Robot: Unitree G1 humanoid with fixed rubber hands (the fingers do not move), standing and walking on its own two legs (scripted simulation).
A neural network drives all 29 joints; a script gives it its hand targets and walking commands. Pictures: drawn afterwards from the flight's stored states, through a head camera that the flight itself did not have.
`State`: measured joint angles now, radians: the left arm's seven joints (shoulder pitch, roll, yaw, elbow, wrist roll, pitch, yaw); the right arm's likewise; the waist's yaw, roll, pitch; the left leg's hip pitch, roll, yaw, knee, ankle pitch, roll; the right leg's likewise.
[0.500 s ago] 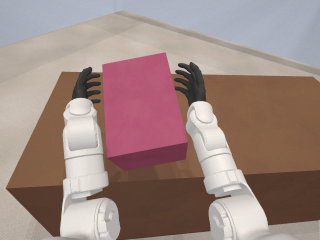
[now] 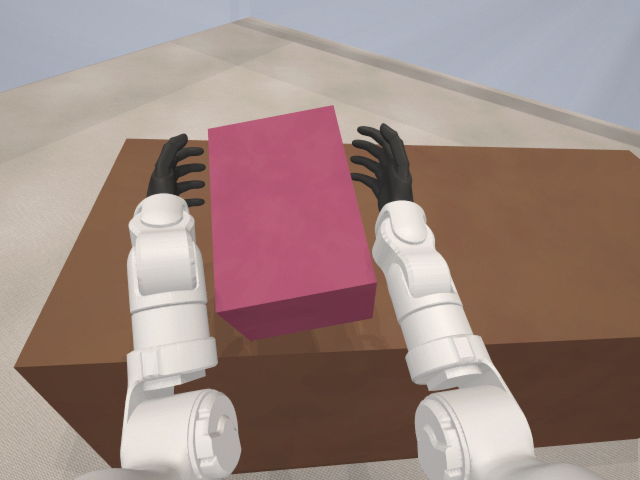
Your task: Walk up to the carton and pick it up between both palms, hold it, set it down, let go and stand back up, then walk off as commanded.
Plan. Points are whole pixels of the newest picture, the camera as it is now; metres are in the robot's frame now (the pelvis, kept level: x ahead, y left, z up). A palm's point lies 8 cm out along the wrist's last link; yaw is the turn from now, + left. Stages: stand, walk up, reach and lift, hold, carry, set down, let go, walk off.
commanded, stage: hold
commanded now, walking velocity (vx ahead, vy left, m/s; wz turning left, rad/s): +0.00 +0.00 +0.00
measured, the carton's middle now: (291, 224) +0.40 +0.00 +0.12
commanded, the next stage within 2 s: none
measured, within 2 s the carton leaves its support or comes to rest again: neither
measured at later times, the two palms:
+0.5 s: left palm (161, 203) +0.36 +0.15 +0.19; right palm (386, 197) +0.36 -0.11 +0.20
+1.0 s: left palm (162, 207) +0.36 +0.15 +0.18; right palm (387, 199) +0.36 -0.11 +0.19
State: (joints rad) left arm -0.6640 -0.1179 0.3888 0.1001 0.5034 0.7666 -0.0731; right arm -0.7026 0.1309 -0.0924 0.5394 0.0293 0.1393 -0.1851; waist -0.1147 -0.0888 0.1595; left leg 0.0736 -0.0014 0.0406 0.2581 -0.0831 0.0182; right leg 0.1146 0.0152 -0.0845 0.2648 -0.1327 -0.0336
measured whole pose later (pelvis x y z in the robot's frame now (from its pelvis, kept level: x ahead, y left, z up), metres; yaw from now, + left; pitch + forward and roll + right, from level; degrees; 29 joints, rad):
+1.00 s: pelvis +0.00 +0.00 +0.00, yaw +0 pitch -15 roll +0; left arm -0.63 -0.13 0.38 0.04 0.50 0.78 -0.07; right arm -0.66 0.13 -0.06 0.49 0.05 0.13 -0.20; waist -0.11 -0.09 0.18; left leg 0.09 0.00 0.04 0.27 -0.10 0.02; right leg 0.14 0.02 -0.08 0.26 -0.14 -0.03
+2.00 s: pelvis +0.01 +0.00 +0.00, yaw +0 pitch -16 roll +0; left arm -0.61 -0.13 0.37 0.02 0.53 0.78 -0.09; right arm -0.65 0.14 -0.05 0.49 0.05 0.13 -0.22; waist -0.11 -0.11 0.19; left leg 0.11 0.01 0.04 0.28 -0.12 0.01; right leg 0.17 0.02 -0.09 0.26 -0.15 -0.04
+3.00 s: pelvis +0.01 +0.00 +0.00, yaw +0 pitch -17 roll -1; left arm -0.54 -0.15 0.33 -0.08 0.51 0.79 -0.08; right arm -0.58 0.14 -0.01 0.40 0.09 0.12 -0.24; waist -0.11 -0.10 0.20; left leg 0.12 0.01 0.04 0.30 -0.13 0.01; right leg 0.19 0.02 -0.09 0.25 -0.15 -0.03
